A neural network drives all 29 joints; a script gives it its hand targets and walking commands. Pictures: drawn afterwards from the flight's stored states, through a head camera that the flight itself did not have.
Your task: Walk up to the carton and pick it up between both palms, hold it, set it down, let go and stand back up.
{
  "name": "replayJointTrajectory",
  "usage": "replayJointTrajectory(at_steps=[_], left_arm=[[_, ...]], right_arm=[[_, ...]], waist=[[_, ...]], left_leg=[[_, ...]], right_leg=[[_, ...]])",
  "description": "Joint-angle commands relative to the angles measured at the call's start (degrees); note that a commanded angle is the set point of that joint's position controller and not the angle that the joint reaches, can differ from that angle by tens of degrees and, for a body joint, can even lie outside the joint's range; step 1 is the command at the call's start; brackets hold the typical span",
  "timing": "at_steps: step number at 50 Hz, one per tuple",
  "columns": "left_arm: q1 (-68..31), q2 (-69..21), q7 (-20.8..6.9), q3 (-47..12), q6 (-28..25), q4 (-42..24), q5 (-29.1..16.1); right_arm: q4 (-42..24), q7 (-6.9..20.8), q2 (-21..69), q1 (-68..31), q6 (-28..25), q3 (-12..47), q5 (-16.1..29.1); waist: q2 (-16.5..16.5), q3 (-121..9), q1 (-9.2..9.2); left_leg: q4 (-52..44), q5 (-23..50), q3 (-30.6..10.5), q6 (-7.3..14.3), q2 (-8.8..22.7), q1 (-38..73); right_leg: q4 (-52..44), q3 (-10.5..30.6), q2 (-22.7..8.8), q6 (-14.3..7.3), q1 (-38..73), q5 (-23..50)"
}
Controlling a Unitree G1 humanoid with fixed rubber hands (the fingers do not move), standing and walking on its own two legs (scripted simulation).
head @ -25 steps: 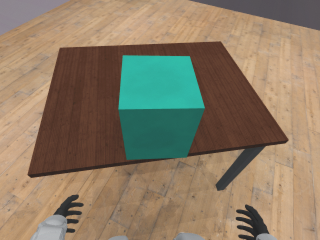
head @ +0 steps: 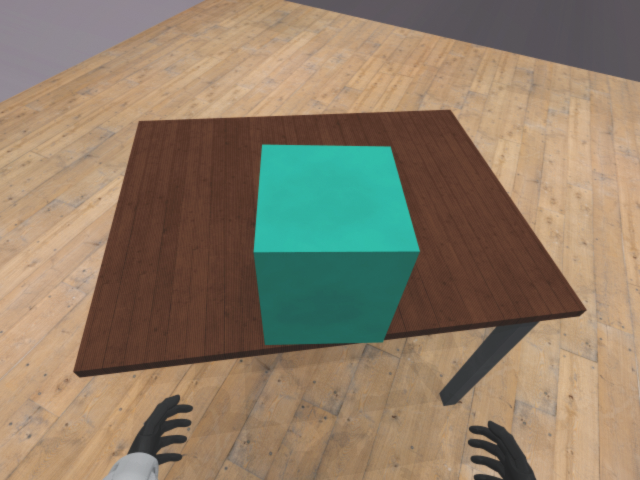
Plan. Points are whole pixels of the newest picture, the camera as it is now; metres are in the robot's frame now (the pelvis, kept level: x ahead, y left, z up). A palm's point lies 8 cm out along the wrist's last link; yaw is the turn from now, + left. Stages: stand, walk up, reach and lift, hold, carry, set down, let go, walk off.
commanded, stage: reach and lift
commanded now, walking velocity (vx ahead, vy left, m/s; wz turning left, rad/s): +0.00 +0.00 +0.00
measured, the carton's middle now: (325, 248) +0.45 +0.00 -0.01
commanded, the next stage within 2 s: none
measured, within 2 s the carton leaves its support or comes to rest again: neither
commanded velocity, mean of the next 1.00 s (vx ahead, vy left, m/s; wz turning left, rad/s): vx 0.00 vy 0.00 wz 0.00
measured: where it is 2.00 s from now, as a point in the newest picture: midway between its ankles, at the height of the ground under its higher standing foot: outside the picture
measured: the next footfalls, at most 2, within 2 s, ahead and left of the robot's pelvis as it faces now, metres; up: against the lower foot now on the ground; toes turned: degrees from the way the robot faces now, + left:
none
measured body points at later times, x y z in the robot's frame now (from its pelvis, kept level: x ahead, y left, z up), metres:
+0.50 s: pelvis +0.02 +0.01 +0.01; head +0.01 +0.02 +0.45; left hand +0.19 +0.23 -0.07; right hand +0.18 -0.23 -0.06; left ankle +0.00 +0.12 -0.74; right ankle +0.02 -0.10 -0.74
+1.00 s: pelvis +0.01 +0.00 +0.00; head +0.00 +0.02 +0.45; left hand +0.22 +0.22 -0.05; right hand +0.22 -0.21 -0.04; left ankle +0.00 +0.12 -0.74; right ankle +0.02 -0.10 -0.74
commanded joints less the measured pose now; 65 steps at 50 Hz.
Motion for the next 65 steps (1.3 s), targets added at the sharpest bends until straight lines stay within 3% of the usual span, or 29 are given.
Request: replayJointTrajectory(at_steps=[1,12,20,35,51,57,65], left_arm=[[-4.1,5.3,1.1,0.6,-6.2,-5.8,-1.4],[1.9,3.6,0.9,0.0,-13.0,-3.8,-2.7],[2.3,2.4,1.5,-0.7,-18.7,-4.7,-3.9],[-0.5,2.6,2.8,-1.8,-29.2,-2.9,-6.6],[-12.2,2.3,3.7,-3.1,-37.7,4.6,-10.8],[-16.8,2.9,3.4,-2.1,-38.7,7.8,-10.9],[-23.6,4.1,2.7,-1.0,-35.3,8.2,-11.7]], right_arm=[[-4.1,-0.1,-3.6,-2.1,-4.6,-0.7,0.7],[-3.8,-0.8,-6.1,-0.6,-9.5,1.0,3.6],[-3.6,0.2,-6.7,-0.8,-12.0,1.4,6.0],[-3.0,1.1,-6.8,-4.4,-18.5,1.7,9.1],[1.0,0.3,-4.3,-16.1,-23.4,3.8,12.0],[4.1,-0.9,-4.4,-21.7,-23.8,4.8,13.0],[5.3,-2.1,-6.4,-29.3,-21.6,6.1,15.3]], waist=[[4.2,-7.1,-0.17],[2.1,-5.3,0.93],[2.8,-4.8,1.35],[2.1,-4.8,2.44],[2.8,-8.4,1.21],[2.3,-11.3,0.96],[1.7,-15.9,0.74]], left_leg=[[-5.0,6.6,-0.1,-1.1,-1.5,3.3],[-6.0,18.3,-1.1,-2.4,-1.9,9.0],[-6.6,20.1,-1.4,-2.8,-1.8,9.4],[-6.0,12.9,-1.6,-2.4,-2.4,4.1],[-2.8,6.2,-3.2,-2.1,-2.2,-2.8],[-1.1,7.1,-3.6,-1.9,-2.2,-4.3],[-0.1,11.7,-3.7,-1.9,-2.3,-3.4]], right_leg=[[-6.3,1.5,-1.0,0.0,-0.2,5.0],[-8.8,1.7,0.6,0.2,1.7,11.2],[-9.4,2.4,0.8,-0.5,1.8,10.1],[-7.7,3.6,0.3,-0.8,2.0,5.6],[-3.1,3.6,0.1,-0.9,-0.3,2.1],[-1.5,3.8,-0.1,-0.5,-0.6,3.9],[-1.2,3.9,-0.1,0.1,-0.3,8.7]])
